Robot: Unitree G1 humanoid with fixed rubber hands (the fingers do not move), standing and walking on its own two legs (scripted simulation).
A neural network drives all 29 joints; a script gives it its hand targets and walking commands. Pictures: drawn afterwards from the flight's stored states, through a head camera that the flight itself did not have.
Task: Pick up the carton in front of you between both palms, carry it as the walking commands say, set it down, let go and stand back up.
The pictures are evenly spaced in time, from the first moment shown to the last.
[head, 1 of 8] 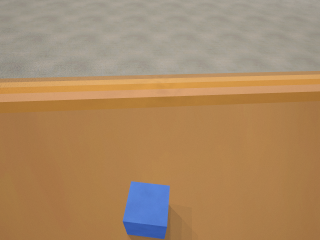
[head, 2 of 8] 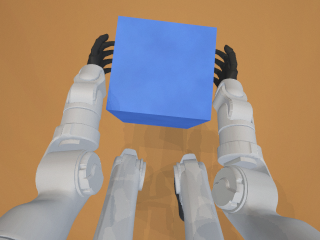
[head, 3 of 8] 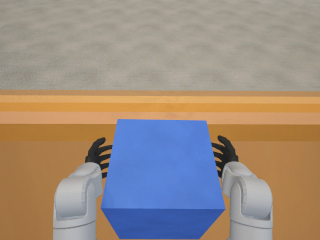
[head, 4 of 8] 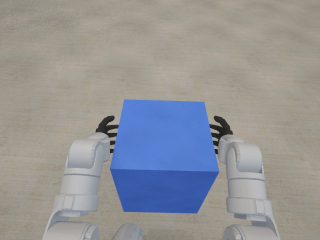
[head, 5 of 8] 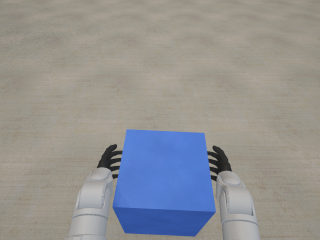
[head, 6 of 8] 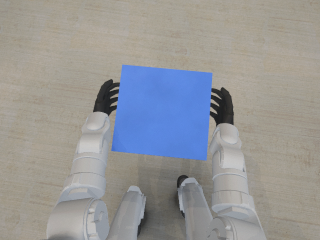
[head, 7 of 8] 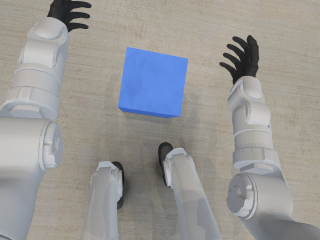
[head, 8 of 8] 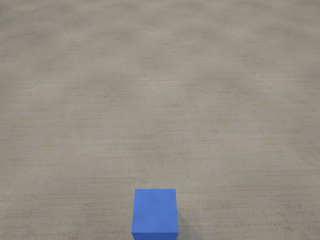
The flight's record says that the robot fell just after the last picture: no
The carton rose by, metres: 0.69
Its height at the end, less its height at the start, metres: -0.85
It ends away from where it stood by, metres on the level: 4.27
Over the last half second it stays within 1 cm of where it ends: yes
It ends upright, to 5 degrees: yes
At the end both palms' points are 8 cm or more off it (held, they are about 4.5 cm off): yes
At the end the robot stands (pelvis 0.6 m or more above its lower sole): yes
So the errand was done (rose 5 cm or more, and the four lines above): yes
